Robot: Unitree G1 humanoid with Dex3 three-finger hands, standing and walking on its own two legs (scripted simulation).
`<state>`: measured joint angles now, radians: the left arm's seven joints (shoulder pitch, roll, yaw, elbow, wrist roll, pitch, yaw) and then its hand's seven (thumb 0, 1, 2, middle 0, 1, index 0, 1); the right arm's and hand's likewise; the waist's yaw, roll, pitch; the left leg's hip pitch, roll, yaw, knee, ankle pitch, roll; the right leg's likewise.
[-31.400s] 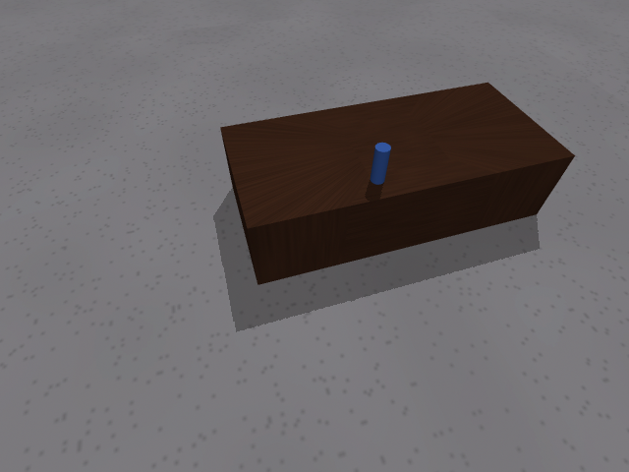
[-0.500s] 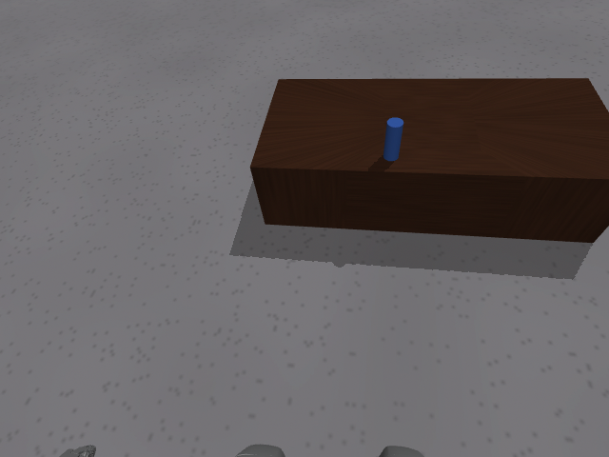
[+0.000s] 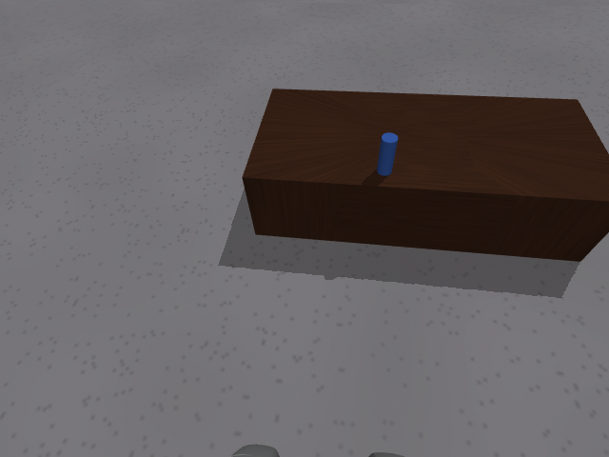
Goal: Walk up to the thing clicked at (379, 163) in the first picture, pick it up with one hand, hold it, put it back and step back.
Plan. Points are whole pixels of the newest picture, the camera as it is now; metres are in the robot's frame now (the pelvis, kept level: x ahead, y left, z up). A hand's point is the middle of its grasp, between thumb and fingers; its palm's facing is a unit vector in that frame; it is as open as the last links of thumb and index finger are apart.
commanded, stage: step back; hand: right
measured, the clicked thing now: (386, 154) +1.05 -0.22 -0.36
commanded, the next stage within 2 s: stand in 0.34 s
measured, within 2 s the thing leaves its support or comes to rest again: neither
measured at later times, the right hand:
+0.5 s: hand out of the picture +0.14 -0.21 -0.14, palm faces +0.00 +0.94 -0.34, open 7.4 cm
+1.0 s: hand out of the picture +0.10 -0.22 -0.14, palm faces +0.01 +0.95 -0.32, open 7.4 cm
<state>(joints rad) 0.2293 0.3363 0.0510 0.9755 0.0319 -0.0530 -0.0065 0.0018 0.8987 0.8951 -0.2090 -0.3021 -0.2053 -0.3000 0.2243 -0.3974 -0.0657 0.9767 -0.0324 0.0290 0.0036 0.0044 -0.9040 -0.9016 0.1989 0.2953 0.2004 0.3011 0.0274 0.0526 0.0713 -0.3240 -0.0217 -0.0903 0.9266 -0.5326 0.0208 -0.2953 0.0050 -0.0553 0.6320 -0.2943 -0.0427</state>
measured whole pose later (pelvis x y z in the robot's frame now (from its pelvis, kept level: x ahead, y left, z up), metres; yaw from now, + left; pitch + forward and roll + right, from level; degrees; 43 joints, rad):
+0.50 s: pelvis +0.04 +0.04 +0.01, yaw -1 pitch -3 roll +0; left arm 0.12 0.37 0.00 1.07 0.00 -0.02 -0.01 0.00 0.90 0.90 -0.21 -0.30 -0.20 -0.30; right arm 0.08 -0.34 -0.02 1.07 -0.02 -0.01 0.01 0.00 -0.90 -0.90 0.20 0.30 0.20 0.30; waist 0.02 0.00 0.06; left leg -0.23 0.03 0.01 0.53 -0.25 -0.02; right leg -0.18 -0.03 -0.01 0.51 -0.28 0.03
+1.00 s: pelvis +0.03 +0.03 +0.02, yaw -1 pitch -3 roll +0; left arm 0.11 0.36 -0.01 1.15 0.01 -0.02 -0.01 0.00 0.90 0.90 -0.21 -0.30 -0.20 -0.30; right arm 0.09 -0.35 -0.02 1.15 -0.02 0.00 0.02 0.00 -0.90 -0.90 0.20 0.30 0.20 0.30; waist 0.00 0.01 0.06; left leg -0.14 0.04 0.01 0.34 -0.14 -0.03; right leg -0.11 -0.03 -0.01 0.35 -0.18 0.02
